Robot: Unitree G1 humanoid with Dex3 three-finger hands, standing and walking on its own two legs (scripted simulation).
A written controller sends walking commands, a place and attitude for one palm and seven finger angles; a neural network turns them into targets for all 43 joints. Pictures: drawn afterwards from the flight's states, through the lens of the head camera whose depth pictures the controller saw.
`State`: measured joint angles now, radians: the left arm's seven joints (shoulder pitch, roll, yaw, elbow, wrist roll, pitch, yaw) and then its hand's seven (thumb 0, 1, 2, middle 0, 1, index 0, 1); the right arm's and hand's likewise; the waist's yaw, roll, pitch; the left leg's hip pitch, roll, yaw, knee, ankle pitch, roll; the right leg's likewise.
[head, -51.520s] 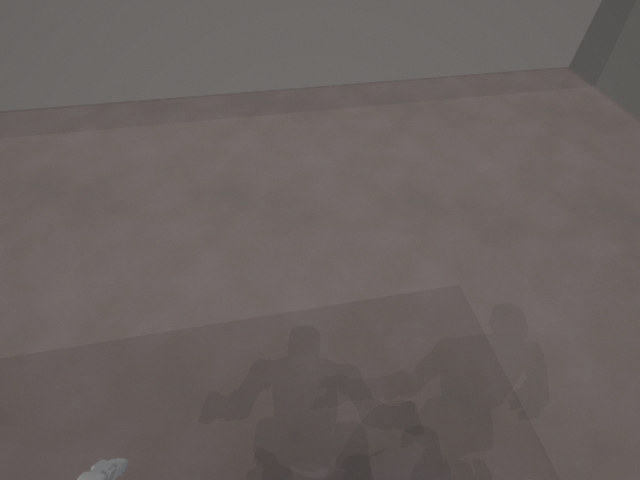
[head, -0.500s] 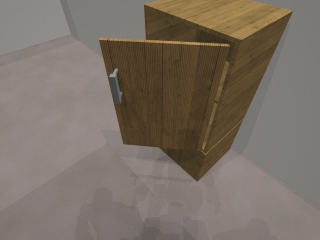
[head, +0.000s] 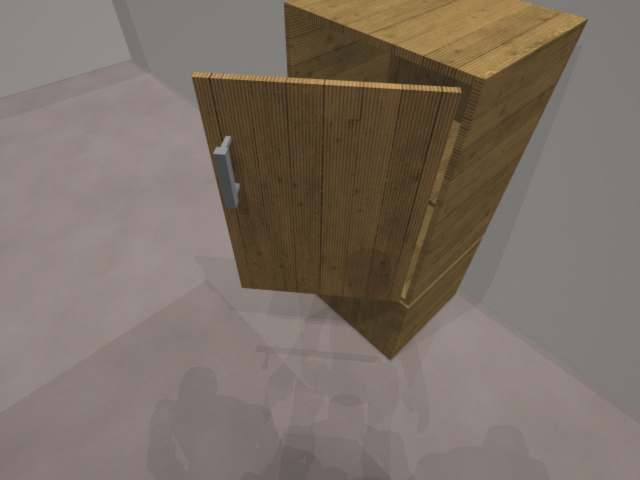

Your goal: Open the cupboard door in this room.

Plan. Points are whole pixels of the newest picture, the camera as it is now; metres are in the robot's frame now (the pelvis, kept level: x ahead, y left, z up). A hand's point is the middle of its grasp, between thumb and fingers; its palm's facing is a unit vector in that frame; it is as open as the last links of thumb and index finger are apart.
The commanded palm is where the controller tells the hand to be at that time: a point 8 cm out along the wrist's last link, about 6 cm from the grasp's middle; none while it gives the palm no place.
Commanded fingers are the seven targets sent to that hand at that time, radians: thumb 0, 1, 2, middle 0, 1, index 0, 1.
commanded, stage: shuffle to correct the standing spot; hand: left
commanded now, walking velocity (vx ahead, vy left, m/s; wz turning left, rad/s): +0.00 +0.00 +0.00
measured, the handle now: (229, 172) +0.63 +0.20 +0.02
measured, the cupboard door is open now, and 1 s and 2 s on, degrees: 41 41 41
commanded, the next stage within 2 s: come to a stop and stand still in 0.24 s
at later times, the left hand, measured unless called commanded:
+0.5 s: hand out of the picture +0.06 +0.20 -0.18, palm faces +0.01 -0.99 -0.17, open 7.4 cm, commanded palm none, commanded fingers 0.00 0.90 0.90 -0.20 -0.30 -0.20 -0.30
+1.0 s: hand out of the picture +0.13 +0.18 -0.17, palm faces +0.03 -0.98 -0.20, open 7.2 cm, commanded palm none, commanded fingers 0.00 0.90 0.90 -0.20 -0.30 -0.20 -0.30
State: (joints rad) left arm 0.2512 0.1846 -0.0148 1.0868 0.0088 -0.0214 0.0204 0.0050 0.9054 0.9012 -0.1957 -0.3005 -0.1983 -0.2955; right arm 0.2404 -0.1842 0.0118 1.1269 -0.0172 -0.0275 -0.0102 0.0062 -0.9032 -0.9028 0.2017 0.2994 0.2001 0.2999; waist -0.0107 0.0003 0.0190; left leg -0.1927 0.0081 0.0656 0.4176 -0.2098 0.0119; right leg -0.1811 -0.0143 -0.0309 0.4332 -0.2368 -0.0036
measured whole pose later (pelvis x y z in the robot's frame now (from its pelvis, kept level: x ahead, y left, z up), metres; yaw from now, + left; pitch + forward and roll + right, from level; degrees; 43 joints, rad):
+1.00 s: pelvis +0.05 +0.01 -0.01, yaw -1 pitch -1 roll +1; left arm 0.20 0.15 0.03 1.01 0.01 0.00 0.03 -0.01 0.94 0.90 -0.20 -0.30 -0.20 -0.30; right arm 0.26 -0.15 -0.02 1.08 -0.02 -0.01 -0.03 0.01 -0.92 -0.90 0.20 0.30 0.20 0.30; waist 0.00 -0.01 0.02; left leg -0.13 -0.01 0.09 0.47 -0.33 0.02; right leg -0.32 -0.03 -0.06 0.50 -0.17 -0.02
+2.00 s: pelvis +0.08 +0.00 -0.01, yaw -1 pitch +0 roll +1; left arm 0.37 0.15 0.03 0.65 -0.09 0.00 0.05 0.02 0.92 0.90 -0.20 -0.31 -0.20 -0.30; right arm 0.35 -0.19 0.01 1.00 0.01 -0.13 -0.05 0.01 -0.90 -0.90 0.20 0.30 0.20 0.30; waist 0.00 0.04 0.03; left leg -0.10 0.01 0.08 0.46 -0.35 0.00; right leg -0.31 -0.01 -0.08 0.52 -0.21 -0.04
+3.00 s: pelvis +0.05 +0.03 -0.06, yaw +2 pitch +12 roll -3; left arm 0.24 0.34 0.30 0.10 -0.32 -0.31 -0.41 0.00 -0.16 0.45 -0.27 -0.98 -0.27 -0.98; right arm 0.28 -0.31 0.01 0.53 0.02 -0.26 -0.05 0.02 -0.90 -0.90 0.20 0.30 0.20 0.30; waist -0.02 0.01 -0.09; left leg -0.66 0.00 0.02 1.01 -0.57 0.05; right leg -0.77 -0.06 -0.12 0.91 -0.34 0.00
